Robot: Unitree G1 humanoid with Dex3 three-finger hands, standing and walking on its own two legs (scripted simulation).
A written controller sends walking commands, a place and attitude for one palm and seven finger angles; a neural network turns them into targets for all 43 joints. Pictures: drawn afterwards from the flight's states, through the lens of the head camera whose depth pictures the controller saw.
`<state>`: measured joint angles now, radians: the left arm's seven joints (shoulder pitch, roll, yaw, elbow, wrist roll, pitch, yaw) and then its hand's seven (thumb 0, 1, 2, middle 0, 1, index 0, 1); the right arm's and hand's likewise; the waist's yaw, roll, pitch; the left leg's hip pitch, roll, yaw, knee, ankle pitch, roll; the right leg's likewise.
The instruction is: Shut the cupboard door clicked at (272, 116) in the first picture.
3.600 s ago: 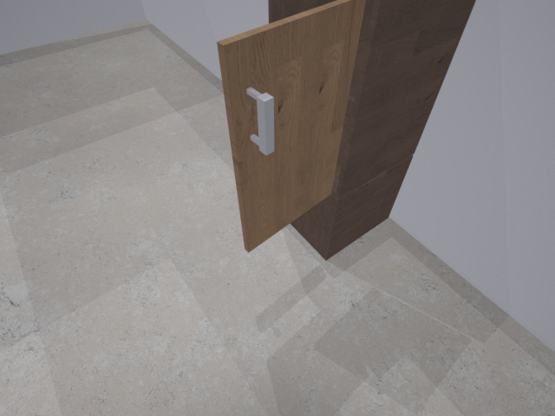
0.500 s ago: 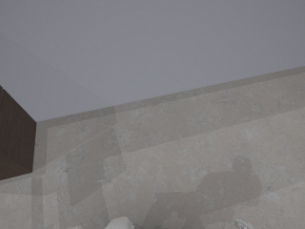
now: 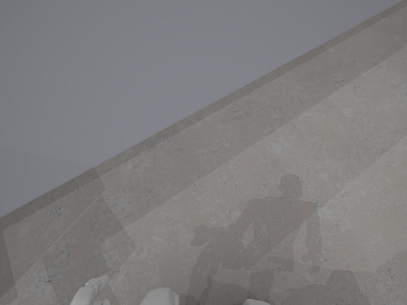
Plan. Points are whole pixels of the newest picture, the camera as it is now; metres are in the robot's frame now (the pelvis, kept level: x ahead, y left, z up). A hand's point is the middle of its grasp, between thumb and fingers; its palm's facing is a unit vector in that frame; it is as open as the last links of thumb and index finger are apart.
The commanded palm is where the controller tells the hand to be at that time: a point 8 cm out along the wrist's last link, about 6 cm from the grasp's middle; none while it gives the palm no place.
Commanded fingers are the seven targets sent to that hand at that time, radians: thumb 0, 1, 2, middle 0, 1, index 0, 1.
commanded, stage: walk around to get in front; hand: left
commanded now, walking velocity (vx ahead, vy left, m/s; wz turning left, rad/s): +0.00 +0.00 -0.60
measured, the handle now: out of the picture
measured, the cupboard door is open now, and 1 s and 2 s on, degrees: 95 95 95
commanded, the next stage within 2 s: walk to a spot facing it in 1.46 s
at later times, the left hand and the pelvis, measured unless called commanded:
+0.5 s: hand (138, 278) +0.18 +0.17 -0.15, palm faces -0.30 -0.93 -0.20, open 7.4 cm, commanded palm none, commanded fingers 0.00 0.90 0.90 -0.20 -0.30 -0.20 -0.30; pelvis +0.03 +0.00 +0.01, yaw -19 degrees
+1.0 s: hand (180, 230) +0.30 +0.09 -0.18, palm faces -0.53 -0.83 -0.15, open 7.4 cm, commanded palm none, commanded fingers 0.00 0.90 0.90 -0.20 -0.30 -0.20 -0.30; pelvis +0.17 -0.06 +0.00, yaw -35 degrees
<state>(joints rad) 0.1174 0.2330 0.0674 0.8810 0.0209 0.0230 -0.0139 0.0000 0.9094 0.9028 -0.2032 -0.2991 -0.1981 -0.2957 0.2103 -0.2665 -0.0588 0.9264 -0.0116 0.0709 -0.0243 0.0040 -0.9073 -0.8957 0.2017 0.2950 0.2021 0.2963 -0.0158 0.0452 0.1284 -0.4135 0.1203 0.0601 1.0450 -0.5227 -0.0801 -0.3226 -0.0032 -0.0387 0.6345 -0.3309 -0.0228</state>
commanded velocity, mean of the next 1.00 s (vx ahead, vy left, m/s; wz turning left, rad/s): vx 0.21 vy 0.00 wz -0.56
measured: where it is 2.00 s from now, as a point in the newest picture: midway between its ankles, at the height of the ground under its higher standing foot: (300, 241)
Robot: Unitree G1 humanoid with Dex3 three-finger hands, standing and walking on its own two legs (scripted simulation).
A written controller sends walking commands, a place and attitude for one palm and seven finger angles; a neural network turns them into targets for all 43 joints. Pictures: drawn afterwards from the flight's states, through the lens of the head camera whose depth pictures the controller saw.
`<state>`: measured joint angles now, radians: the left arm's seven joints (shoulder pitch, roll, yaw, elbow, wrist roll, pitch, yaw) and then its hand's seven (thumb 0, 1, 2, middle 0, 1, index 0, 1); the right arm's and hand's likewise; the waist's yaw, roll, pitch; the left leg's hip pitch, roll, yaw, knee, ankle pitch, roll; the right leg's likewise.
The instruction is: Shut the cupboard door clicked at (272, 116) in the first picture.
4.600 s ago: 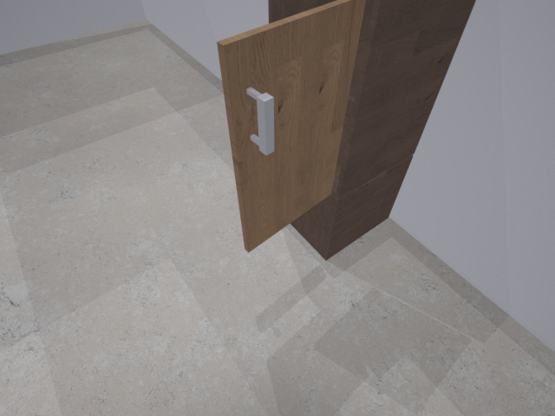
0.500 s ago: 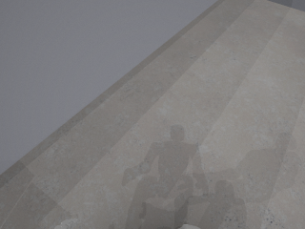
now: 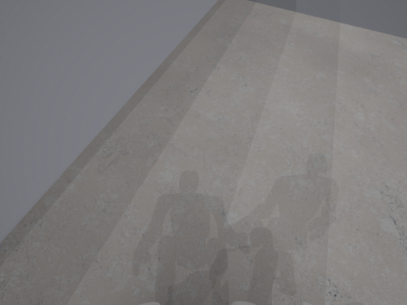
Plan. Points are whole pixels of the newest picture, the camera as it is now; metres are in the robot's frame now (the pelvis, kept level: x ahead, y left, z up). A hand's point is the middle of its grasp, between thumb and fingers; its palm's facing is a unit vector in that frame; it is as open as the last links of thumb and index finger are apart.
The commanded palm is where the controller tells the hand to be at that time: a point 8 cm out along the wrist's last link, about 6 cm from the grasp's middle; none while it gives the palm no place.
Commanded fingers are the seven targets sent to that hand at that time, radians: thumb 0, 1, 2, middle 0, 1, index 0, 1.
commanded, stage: walk around to get in front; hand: left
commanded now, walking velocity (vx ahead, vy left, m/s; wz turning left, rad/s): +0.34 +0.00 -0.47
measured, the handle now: out of the picture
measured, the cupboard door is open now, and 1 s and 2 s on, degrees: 95 95 95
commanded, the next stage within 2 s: walk to a spot facing it in 0.46 s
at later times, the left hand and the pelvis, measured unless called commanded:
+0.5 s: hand (183, 212) +0.35 +0.07 -0.15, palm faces -0.18 -0.96 -0.19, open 7.2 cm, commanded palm none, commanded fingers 0.00 0.90 0.90 -0.20 -0.30 -0.20 -0.30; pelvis +0.22 -0.08 +0.01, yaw -10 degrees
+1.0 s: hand (180, 179) +0.46 +0.09 -0.17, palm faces +0.02 -0.98 -0.18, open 7.4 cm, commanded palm none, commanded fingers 0.00 0.90 0.90 -0.20 -0.30 -0.20 -0.30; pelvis +0.39 -0.09 +0.01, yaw -2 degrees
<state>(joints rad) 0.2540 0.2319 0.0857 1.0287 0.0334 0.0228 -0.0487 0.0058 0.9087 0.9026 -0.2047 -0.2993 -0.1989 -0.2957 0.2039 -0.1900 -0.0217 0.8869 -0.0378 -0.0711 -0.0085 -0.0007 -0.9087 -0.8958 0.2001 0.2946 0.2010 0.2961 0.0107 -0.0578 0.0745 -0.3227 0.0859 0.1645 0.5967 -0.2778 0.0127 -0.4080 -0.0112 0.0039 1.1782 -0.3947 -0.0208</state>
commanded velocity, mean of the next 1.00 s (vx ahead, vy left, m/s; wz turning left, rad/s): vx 0.18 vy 0.00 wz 0.15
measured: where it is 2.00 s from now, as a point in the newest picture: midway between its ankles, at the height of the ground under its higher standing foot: (234, 250)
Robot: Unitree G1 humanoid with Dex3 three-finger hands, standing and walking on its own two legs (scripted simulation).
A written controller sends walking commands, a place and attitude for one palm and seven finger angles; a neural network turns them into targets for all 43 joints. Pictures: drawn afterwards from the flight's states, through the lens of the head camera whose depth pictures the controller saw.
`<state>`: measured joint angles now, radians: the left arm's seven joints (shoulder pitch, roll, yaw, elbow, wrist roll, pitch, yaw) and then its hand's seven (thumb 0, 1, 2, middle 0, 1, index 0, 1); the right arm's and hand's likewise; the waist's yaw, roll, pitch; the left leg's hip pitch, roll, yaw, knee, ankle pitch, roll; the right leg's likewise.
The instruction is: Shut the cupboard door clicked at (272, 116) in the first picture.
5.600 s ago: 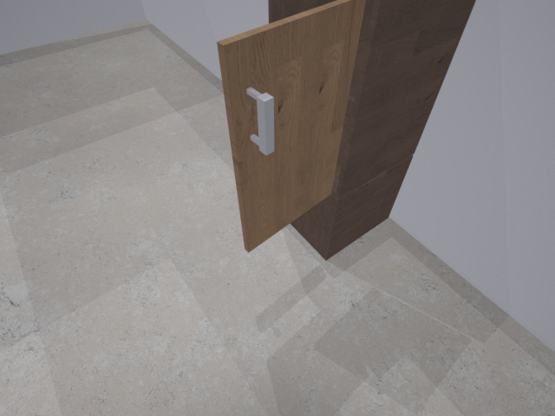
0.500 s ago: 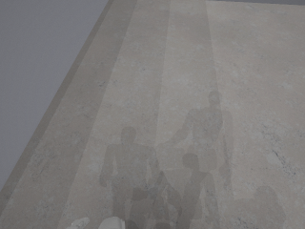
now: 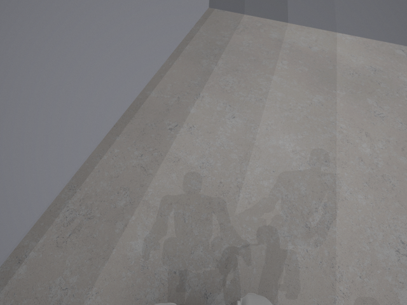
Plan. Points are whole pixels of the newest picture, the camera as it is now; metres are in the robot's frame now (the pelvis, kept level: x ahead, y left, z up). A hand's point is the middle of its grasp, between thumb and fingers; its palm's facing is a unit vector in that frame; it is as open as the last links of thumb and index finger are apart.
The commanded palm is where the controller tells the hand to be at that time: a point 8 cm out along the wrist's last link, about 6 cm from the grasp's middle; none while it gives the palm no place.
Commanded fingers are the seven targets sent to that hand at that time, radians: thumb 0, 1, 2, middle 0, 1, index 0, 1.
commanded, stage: walk to a spot facing it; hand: left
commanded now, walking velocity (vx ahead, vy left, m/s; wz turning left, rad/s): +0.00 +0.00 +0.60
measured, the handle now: out of the picture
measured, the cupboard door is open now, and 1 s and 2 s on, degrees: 95 95 95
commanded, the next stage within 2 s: none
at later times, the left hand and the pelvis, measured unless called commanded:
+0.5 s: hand out of the picture +0.03 +0.13 -0.16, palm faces +0.36 -0.90 -0.26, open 7.3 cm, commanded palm none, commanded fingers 0.00 0.90 0.90 -0.20 -0.30 -0.20 -0.30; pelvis +0.05 -0.08 +0.00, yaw +22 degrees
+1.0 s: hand out of the picture +0.02 +0.11 -0.15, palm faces +0.62 -0.73 -0.29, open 7.4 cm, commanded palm none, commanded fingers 0.00 0.90 0.90 -0.20 -0.30 -0.20 -0.30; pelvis +0.08 -0.10 -0.01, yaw +40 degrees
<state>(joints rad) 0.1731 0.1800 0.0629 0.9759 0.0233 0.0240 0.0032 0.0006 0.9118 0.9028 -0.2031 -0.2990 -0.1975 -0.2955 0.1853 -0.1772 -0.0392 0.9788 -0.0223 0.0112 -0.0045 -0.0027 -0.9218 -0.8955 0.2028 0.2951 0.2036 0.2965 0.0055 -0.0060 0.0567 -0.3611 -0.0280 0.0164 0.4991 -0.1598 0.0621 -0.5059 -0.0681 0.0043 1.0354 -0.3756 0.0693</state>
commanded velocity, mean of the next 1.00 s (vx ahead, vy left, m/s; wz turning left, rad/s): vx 0.00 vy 0.00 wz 0.60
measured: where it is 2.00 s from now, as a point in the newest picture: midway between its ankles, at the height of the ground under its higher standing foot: outside the picture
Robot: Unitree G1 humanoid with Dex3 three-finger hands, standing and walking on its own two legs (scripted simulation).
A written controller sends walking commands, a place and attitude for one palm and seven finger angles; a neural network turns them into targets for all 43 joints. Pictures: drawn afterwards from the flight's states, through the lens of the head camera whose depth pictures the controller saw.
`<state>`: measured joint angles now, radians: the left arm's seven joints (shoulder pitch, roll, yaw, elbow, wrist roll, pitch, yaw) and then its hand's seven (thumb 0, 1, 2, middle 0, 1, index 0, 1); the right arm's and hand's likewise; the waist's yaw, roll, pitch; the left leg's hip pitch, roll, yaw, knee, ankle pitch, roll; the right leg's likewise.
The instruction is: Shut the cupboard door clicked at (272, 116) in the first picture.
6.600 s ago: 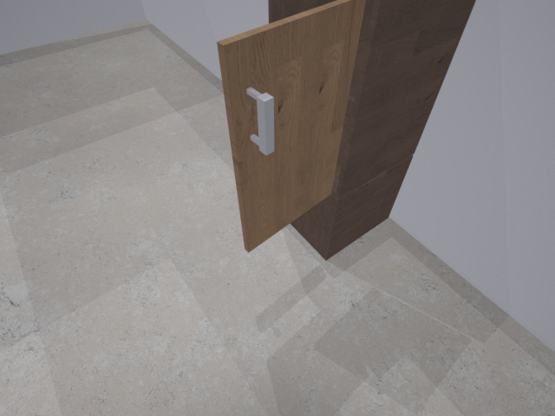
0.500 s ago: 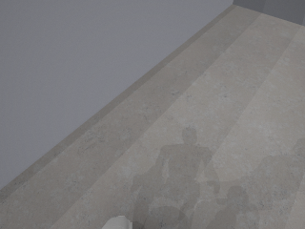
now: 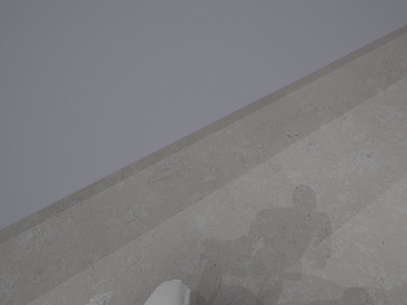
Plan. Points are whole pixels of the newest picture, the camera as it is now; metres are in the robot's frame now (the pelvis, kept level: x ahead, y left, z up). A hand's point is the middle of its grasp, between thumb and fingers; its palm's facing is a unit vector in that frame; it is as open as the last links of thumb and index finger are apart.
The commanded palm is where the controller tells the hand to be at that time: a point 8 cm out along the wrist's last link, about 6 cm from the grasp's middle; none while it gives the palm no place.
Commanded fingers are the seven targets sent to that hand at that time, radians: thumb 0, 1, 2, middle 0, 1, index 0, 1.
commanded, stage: walk to a spot facing it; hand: left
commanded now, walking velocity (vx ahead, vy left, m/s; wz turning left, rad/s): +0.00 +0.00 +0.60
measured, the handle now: out of the picture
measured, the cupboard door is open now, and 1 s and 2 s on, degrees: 95 95 95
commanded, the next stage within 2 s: none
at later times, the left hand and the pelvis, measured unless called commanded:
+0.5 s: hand out of the picture +0.04 +0.23 -0.15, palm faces +0.31 -0.91 -0.26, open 7.4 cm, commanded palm none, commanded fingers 0.00 0.90 0.90 -0.20 -0.30 -0.20 -0.30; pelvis +0.01 +0.00 +0.01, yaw +17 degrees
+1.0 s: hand out of the picture -0.07 +0.17 -0.18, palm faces +0.62 -0.75 -0.24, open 7.3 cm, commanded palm none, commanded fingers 0.00 0.90 0.90 -0.20 -0.30 -0.20 -0.30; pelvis +0.02 -0.02 -0.01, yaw +38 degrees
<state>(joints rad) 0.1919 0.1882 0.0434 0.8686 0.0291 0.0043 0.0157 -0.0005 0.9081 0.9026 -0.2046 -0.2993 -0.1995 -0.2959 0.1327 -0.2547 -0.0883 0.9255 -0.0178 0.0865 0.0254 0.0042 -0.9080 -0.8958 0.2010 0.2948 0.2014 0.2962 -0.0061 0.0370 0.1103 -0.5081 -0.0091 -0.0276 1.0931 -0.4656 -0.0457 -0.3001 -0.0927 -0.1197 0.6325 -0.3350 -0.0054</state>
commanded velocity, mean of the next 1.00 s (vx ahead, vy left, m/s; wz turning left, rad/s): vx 0.00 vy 0.00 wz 0.60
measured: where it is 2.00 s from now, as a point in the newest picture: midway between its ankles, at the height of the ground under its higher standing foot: outside the picture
